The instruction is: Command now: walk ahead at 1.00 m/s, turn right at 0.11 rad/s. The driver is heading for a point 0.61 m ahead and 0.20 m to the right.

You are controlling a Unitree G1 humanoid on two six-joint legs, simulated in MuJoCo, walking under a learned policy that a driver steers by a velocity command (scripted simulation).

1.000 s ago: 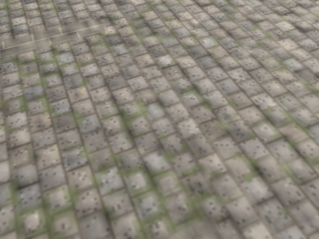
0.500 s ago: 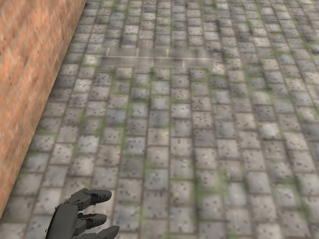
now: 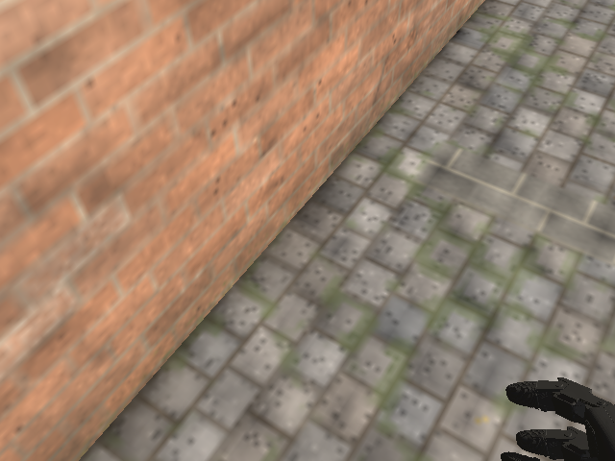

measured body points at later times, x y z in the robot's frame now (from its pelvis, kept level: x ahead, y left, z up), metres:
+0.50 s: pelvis +0.44 -0.05 -0.02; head +0.47 -0.06 +0.43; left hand +0.75 +0.09 -0.08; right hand +0.30 -0.29 -0.15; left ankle +0.24 +0.10 -0.72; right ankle +0.65 -0.20 -0.68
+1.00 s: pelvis +0.72 -0.15 +0.01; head +0.74 -0.16 +0.46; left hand +0.91 +0.05 -0.12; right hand +0.70 -0.41 -0.12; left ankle +0.88 -0.11 -0.71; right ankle +0.66 -0.17 -0.73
